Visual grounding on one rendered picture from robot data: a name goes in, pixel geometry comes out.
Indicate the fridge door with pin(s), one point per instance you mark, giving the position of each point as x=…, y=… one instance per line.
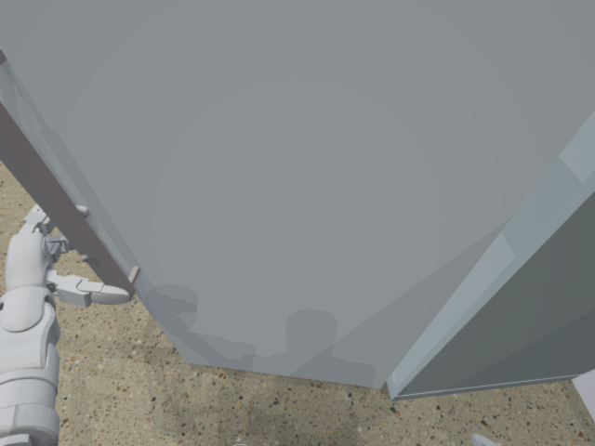
x=303, y=183

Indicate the handle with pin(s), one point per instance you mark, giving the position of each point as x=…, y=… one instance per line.
x=25, y=164

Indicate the left robot hand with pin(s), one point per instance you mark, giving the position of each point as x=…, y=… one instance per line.
x=31, y=254

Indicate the robot left forearm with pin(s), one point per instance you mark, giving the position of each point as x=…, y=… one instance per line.
x=29, y=368

